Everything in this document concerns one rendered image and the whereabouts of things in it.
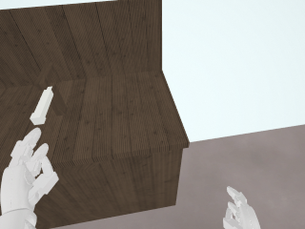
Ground robot left forearm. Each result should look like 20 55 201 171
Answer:
0 208 37 229

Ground counter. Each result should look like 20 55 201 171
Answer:
0 0 190 229

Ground tap lever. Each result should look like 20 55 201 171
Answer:
30 86 53 125

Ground robot right hand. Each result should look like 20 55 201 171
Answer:
223 186 261 229

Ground robot left hand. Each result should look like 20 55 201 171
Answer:
0 127 59 215

